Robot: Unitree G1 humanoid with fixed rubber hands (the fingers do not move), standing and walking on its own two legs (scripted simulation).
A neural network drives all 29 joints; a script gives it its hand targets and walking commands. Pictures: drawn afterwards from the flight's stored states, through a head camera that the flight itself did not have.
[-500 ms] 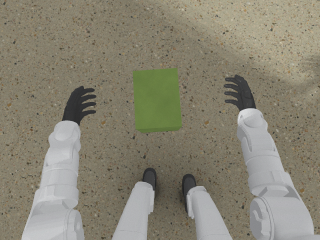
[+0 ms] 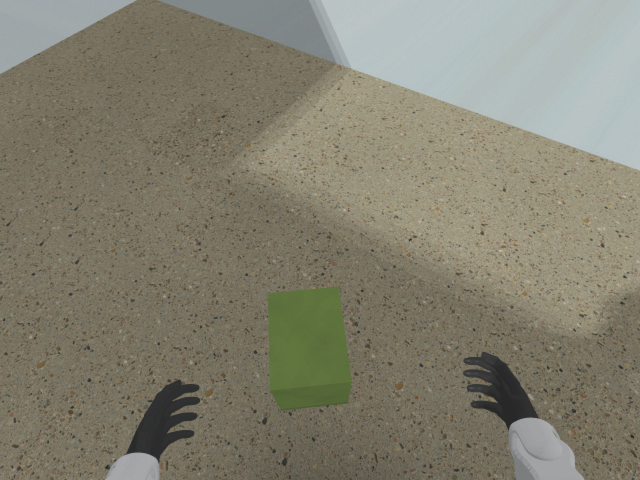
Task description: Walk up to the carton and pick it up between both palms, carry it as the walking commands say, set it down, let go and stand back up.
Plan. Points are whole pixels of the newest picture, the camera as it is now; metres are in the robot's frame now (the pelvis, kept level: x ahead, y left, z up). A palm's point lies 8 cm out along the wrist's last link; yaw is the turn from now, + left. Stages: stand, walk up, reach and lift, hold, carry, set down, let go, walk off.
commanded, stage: let go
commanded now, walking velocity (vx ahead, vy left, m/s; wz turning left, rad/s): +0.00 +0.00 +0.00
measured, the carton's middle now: (309, 350) +0.47 +0.07 -0.65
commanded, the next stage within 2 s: stand in 0.52 s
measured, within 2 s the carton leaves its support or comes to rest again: neither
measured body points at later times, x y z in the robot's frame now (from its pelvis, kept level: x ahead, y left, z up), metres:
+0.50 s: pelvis +0.01 +0.00 +0.00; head +0.02 +0.00 +0.45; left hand +0.18 +0.24 -0.08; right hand +0.19 -0.24 -0.07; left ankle +0.00 +0.11 -0.74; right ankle -0.02 -0.11 -0.74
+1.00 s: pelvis +0.06 +0.01 -0.01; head +0.06 +0.01 +0.44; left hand +0.14 +0.27 -0.12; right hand +0.16 -0.25 -0.13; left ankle +0.00 +0.11 -0.74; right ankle -0.02 -0.11 -0.74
